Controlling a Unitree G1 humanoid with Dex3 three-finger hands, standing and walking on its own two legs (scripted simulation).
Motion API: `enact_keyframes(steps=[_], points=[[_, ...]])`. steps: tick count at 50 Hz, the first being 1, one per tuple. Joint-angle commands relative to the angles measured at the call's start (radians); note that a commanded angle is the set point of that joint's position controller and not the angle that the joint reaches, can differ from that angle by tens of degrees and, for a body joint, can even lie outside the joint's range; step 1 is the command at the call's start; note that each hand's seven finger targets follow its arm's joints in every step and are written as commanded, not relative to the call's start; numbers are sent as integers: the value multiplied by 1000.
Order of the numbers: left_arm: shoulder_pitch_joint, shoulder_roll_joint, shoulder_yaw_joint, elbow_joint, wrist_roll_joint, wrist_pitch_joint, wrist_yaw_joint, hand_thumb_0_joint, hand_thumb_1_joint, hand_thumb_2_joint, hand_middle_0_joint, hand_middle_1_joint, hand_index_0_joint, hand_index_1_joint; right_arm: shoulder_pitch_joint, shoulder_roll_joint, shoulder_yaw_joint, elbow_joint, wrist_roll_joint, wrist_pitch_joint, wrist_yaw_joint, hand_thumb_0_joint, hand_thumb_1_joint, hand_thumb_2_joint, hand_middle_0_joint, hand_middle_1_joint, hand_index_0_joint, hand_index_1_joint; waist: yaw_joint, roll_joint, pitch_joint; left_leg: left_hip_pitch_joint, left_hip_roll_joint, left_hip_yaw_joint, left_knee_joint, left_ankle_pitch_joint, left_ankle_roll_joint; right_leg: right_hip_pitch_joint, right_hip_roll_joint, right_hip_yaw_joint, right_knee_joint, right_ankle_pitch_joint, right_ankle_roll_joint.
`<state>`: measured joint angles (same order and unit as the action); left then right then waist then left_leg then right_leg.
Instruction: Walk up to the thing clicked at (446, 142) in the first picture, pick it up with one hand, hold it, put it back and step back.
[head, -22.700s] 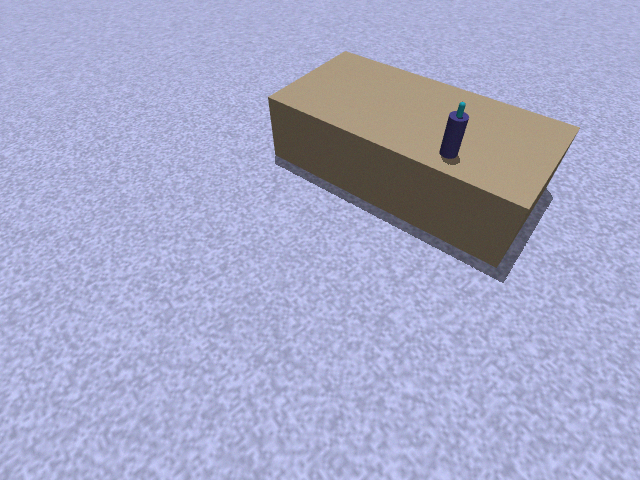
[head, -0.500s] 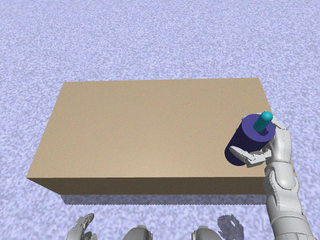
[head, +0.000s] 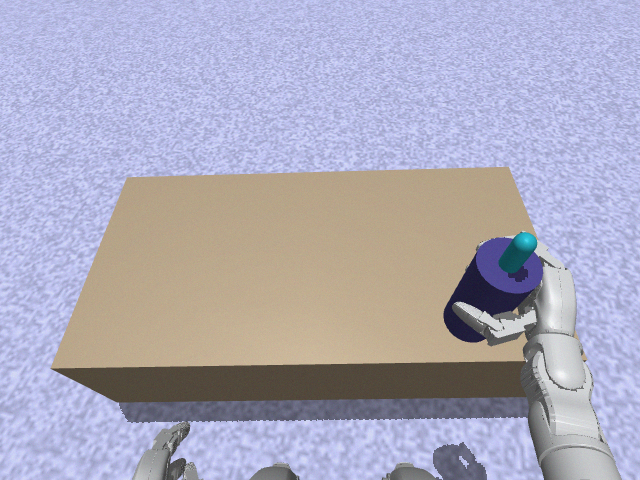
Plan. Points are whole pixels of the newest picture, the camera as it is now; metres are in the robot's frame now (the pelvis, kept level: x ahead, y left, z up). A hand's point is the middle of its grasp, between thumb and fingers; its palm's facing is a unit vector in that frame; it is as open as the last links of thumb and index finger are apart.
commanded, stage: hold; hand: right
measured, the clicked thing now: (492, 286) +0.34 -0.17 +0.05
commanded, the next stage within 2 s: none
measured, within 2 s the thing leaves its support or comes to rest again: neither
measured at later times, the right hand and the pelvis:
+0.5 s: hand (502, 289) +0.33 -0.18 +0.06, palm faces +0.16 +0.99 -0.02, open 9.9 cm; pelvis +0.00 +0.00 +0.01, yaw +0 degrees
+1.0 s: hand (503, 289) +0.33 -0.18 +0.06, palm faces +0.15 +0.99 -0.02, open 9.9 cm; pelvis +0.00 +0.00 +0.01, yaw +0 degrees
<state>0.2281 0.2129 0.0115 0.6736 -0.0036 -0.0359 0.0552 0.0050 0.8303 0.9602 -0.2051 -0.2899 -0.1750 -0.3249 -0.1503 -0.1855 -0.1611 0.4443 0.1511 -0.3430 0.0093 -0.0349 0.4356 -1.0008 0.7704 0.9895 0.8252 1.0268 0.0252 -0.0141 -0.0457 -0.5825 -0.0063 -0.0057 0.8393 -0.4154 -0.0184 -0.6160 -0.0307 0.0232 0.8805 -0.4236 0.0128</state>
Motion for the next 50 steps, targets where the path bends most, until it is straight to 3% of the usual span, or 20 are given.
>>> enact_keyframes(steps=[1, 3, 4, 6, 9, 13, 14, 17, 23, 25, 28, 29, 36, 37, 38, 40, 42, 45, 46, 50], points=[[-7, 130, 40, -115, -2, -39, 8, 0, 820, 967, -207, -291, -175, -325, -331, -149, -61, -342, 28, -110, -10, 0, 66, -1081, 1146, 1233, 1174, 1233, -6, -31, -361, 150, -10, 25, -99, 334, 26, 222, 10, -12, -117, 317, -18], [-13, 132, 41, -113, -4, -43, 8, 0, 821, 965, -207, -290, -175, -323, -312, -134, -59, -318, 34, -103, -14, 0, 70, -1088, 1149, 1240, 1178, 1240, -3, -12, -318, 147, -11, 27, -111, 303, 25, 199, 11, -11, -129, 282, -20], [-12, 129, 38, -117, -4, -45, 7, 0, 819, 967, -207, -290, -174, -324, -311, -115, -35, -325, 33, -103, -12, 0, 61, -1097, 1158, 1249, 1187, 1249, 3, -6, -332, 150, -10, 25, -111, 311, 24, 213, 10, -12, -129, 286, -20], [-14, 129, 36, -119, -6, -43, 9, 0, 816, 968, -207, -290, -174, -324, -323, -143, -55, -331, 29, -97, -18, 0, 46, -1093, 1161, 1245, 1188, 1245, 1, -19, -331, 160, -9, 22, -119, 309, 25, 217, 11, -14, -135, 283, -21], [-24, 123, 30, -119, -6, -47, 7, 0, 819, 964, -206, -290, -174, -323, -324, -120, -29, -355, 29, -92, -17, 0, 38, -1106, 1171, 1259, 1200, 1258, -1, -38, -306, 147, -11, 27, -120, 290, 27, 219, 8, -11, -149, 271, -15], [-30, 120, 30, -125, -8, -48, 8, 0, 817, 967, -205, -289, -173, -323, -285, -121, -34, -349, 28, -86, -20, 0, 35, -1120, 1178, 1271, 1208, 1271, -6, -3, -302, 176, -10, 29, -130, 303, 23, 215, 11, -11, -151, 280, -18], [-17, 127, 38, -119, -5, -49, 9, 0, 817, 967, -205, -289, -172, -323, -269, -137, -57, -349, 26, -83, -22, 0, 40, -1120, 1175, 1271, 1206, 1270, -11, -8, -327, 186, -7, 26, -128, 326, 22, 227, 13, -14, -146, 301, -19], [-28, 117, 28, -122, -8, -51, 5, 0, 819, 965, -206, -289, -174, -323, -315, -124, -32, -378, 29, -77, -22, 0, 52, -1117, 1178, 1272, 1209, 1271, -3, -33, -313, 172, -9, 27, -132, 317, 24, 241, 10, -12, -155, 301, -17], [-31, 122, 29, -124, -9, -55, 9, 0, 816, 968, -206, -289, -174, -323, -296, -139, -50, -390, 30, -71, -26, 0, 44, -1128, 1184, 1280, 1215, 1280, -12, -24, -318, 208, -7, 24, -147, 324, 24, 254, 12, -15, -167, 302, -17], [-24, 127, 34, -121, -9, -55, 9, 0, 816, 967, -204, -288, -172, -322, -281, -115, -22, -371, 27, -64, -21, 0, 23, -1136, 1191, 1287, 1222, 1286, -1, -28, -313, 200, -9, 28, -147, 339, 24, 270, 10, -13, -169, 326, -14], [-25, 128, 35, -115, -9, -58, 10, 0, 816, 966, -205, -288, -173, -322, -293, -126, -31, -371, 25, -58, -20, 0, 35, -1139, 1186, 1287, 1219, 1287, -1, -30, -303, 190, -9, 31, -151, 326, 24, 263, 9, -12, -175, 313, -14], [-34, 115, 25, -117, -9, -59, 9, 0, 816, 966, -205, -288, -173, -322, -274, -102, -13, -346, 26, -54, -18, 0, 25, -1140, 1191, 1289, 1223, 1289, 2, -17, -277, 188, -9, 33, -153, 321, 23, 255, 8, -11, -177, 306, -15], [-34, 117, 27, -123, -9, -63, 6, 0, 820, 964, -206, -289, -176, -321, -315, -145, -50, -414, 30, -60, -24, 0, 48, -1141, 1188, 1293, 1222, 1292, -13, -38, -320, 217, -10, 31, -160, 325, 25, 283, 9, -9, -186, 318, -13], [-34, 129, 35, -122, -10, -63, 8, 0, 817, 964, -204, -288, -174, -320, -300, -153, -63, -387, 28, -58, -25, 0, 31, -1153, 1195, 1301, 1230, 1301, -14, -28, -303, 221, -10, 32, -160, 327, 24, 274, 9, -10, -189, 319, -12], [-43, 119, 29, -121, -10, -62, 7, 0, 817, 964, -204, -287, -173, -320, -290, -131, -44, -347, 32, -57, -23, 0, 38, -1150, 1196, 1301, 1230, 1300, -6, -5, -253, 207, -10, 32, -168, 300, 22, 237, 11, -12, -191, 280, -17], [-34, 115, 26, -117, -9, -64, 8, 0, 813, 965, -204, -286, -172, -319, -324, -146, -65, -377, 31, -62, -28, 0, 29, -1160, 1197, 1306, 1233, 1306, -11, -21, -291, 214, -9, 29, -164, 309, 24, 253, 10, -11, -191, 291, -15], [-43, 110, 22, -118, -9, -65, 9, 0, 821, 965, -204, -288, -173, -320, -310, -108, -28, -360, 31, -60, -22, 0, 31, -1153, 1195, 1301, 1230, 1301, 3, -6, -275, 202, -9, 30, -170, 297, 22, 256, 10, -12, -190, 273, -18], [-38, 120, 29, -119, -7, -68, 12, 0, 818, 966, -204, -286, -172, -319, -303, -119, -23, -395, 24, -56, -19, 0, 42, -1139, 1173, 1282, 1209, 1281, -4, -36, -323, 219, -4, 25, -169, 332, 22, 290, 14, -17, -186, 306, -17], [-47, 115, 25, -119, -7, -68, 13, 0, 821, 967, -203, -286, -172, -319, -283, -95, 4, -351, 22, -52, -13, 0, 26, -1137, 1180, 1282, 1214, 1282, 7, -31, -280, 200, -6, 30, -171, 315, 22, 269, 13, -15, -189, 289, -17], [-38, 127, 33, -114, -7, -72, 10, 0, 825, 962, -204, -288, -175, -318, -293, -131, -39, -368, 29, -51, -14, 0, 45, -1153, 1194, 1303, 1230, 1303, -7, -28, -289, 209, -10, 40, -170, 309, 24, 271, 8, -6, -202, 300, -13]])
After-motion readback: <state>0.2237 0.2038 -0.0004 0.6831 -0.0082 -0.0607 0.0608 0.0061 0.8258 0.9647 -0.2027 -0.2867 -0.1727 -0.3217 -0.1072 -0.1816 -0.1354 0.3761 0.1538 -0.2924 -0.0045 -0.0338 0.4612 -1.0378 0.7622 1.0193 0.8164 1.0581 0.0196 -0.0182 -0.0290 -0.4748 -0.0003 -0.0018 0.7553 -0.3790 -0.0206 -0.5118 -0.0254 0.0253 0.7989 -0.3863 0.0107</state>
